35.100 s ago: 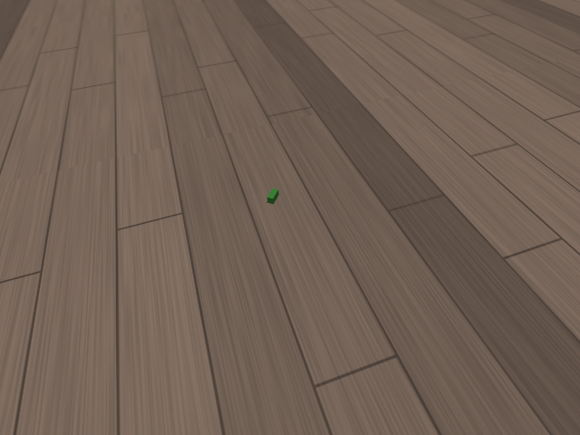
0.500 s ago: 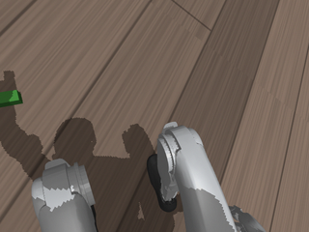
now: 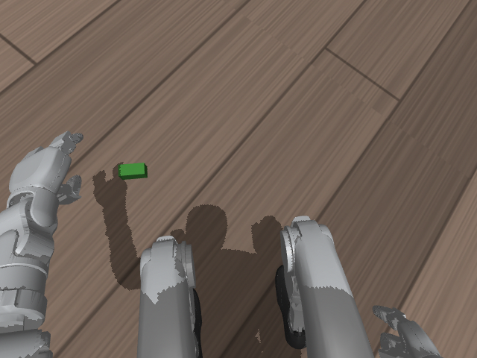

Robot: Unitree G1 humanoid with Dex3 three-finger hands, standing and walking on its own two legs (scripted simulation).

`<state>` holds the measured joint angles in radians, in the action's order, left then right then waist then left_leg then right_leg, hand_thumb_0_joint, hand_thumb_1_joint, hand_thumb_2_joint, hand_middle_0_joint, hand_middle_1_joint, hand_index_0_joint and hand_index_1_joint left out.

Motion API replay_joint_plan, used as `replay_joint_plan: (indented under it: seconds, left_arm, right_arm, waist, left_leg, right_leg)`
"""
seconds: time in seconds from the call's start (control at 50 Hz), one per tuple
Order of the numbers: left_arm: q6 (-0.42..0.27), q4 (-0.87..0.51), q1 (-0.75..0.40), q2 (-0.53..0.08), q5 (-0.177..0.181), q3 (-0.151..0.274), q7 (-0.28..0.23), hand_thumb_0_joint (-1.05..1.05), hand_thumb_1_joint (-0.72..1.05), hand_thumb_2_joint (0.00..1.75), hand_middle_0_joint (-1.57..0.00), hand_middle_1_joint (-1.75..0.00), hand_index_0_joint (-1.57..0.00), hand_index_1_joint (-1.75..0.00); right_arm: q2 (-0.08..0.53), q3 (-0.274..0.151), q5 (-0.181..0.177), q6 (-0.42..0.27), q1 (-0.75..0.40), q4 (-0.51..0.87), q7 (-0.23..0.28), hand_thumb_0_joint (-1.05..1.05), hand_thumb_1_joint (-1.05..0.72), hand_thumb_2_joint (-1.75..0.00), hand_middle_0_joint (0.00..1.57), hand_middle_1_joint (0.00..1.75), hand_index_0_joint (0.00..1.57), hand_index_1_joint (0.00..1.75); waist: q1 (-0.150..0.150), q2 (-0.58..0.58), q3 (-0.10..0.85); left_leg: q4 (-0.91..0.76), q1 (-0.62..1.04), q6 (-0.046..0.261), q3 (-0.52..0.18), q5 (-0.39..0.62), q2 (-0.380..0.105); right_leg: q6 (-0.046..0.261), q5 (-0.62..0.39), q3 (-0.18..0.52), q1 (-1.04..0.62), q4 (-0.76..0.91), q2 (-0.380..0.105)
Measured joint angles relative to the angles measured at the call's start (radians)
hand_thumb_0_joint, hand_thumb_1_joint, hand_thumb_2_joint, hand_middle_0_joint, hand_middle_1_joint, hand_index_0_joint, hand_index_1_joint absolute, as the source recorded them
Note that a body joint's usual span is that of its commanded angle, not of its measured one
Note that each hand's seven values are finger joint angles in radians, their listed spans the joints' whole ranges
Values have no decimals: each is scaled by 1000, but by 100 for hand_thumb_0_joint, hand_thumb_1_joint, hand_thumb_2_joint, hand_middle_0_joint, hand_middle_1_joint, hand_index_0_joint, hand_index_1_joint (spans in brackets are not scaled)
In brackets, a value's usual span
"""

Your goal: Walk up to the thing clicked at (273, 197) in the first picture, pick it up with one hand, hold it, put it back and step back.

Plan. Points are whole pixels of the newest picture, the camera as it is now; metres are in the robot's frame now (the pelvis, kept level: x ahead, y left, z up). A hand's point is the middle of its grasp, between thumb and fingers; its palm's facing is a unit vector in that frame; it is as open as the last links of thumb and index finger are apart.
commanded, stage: home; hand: left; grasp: from above
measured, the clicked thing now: (133, 171) +0.53 +0.25 -0.40
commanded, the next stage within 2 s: none
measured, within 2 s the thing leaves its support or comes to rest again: neither
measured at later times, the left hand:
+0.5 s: hand (45, 276) +0.27 +0.20 +0.10, palm faces -0.02 -0.92 -0.40, open 7.4 cm
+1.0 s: hand out of the picture +0.22 +0.18 +0.26, palm faces +0.16 -0.97 -0.20, open 7.4 cm
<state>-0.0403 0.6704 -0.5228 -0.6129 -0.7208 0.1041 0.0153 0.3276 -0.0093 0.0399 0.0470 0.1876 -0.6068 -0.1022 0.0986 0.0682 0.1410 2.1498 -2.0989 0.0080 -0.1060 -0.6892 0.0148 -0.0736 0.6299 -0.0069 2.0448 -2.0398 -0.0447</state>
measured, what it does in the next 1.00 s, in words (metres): rises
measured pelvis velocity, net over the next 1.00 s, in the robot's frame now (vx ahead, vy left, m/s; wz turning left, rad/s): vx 0.08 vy -0.01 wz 0.09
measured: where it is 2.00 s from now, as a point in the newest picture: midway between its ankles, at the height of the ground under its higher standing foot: (242, 333)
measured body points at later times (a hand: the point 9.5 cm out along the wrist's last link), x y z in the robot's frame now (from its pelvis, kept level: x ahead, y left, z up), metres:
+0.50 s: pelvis +0.02 -0.01 +0.19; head +0.13 +0.01 +0.62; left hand +0.27 +0.25 +0.12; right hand +0.23 -0.23 +0.10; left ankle +0.07 +0.11 -0.38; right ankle +0.11 -0.16 -0.38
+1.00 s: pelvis +0.08 -0.01 +0.30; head +0.09 -0.02 +0.75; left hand +0.21 +0.23 +0.28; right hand +0.26 -0.25 +0.24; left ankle +0.07 +0.11 -0.38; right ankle +0.10 -0.16 -0.38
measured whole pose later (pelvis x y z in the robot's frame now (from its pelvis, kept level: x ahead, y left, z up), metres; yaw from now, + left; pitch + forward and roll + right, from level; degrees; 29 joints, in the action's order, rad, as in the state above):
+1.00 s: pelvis +0.08 -0.01 +0.30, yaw +5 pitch +11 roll -3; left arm 0.46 -0.15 0.51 -0.21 0.07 0.04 -0.03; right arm 0.22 0.03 -0.02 -0.22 0.30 -0.52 0.19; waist 0.04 0.06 0.19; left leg 1.01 -0.71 -0.02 -0.07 -0.50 -0.04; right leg -0.03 0.44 -0.05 0.68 -0.94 -0.03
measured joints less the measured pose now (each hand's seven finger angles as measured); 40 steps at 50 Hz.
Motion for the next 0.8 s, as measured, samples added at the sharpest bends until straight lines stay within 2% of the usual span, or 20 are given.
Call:
replay_joint_plan:
  seconds: [0.1,0.22,0.36,0.46,0.66,0.74,0.8]
  left_arm:
    - [40,-152,149,73,136,-21,-3,1,78,87,-22,-33,-22,-32]
    - [143,-257,292,152,268,-52,-29,1,86,89,-22,-31,-21,-31]
    - [263,-370,456,232,457,-74,-53,1,89,90,-22,-31,-21,-30]
    - [329,-451,569,279,581,-71,-70,1,89,90,-21,-30,-21,-30]
    - [439,-599,769,360,743,-39,-96,1,90,90,-21,-30,-20,-30]
    - [473,-668,852,384,784,-38,-90,1,90,90,-21,-30,-20,-30]
    - [490,-725,918,398,799,-42,-82,1,90,90,-21,-30,-20,-30]
  right_arm:
    - [-6,-29,-22,-7,-59,27,36,1,-91,-90,20,30,20,30]
    - [-39,-18,-47,-41,-121,59,75,1,-91,-90,20,30,20,30]
    - [-94,26,-65,-92,-124,76,121,1,-91,-90,20,30,20,30]
    - [-116,45,-73,-120,-79,82,152,1,-91,-90,21,30,20,30]
    - [-115,57,-79,-166,58,59,232,1,-91,-90,21,30,20,30]
    - [-110,55,-77,-191,105,64,260,2,-91,-90,20,30,20,30]
    - [-107,50,-74,-211,130,73,276,2,-91,-90,20,30,20,30]
  waist:
    - [-33,-26,36]
    - [-47,-37,56]
    - [-40,-36,65]
    - [-30,-32,55]
    - [-24,-23,40]
    - [-25,-17,35]
    - [-29,-12,38]
  left_leg:
    - [-108,118,-8,2,21,-2]
    - [-253,294,-16,7,45,-9]
    - [-438,525,-23,17,69,-22]
    - [-567,692,-26,23,85,-30]
    - [-839,1027,-32,31,130,-48]
    - [-944,1154,-33,34,152,-54]
    - [-1014,1238,-33,37,167,-58]
  right_leg:
    - [6,-18,-8,-113,99,-6]
    - [14,-40,-15,-281,234,-8]
    - [24,-62,-20,-501,406,-5]
    - [28,-78,-24,-663,531,-2]
    - [35,-124,-34,-995,801,9]
    - [38,-147,-38,-1123,908,13]
    - [40,-164,-39,-1207,980,17]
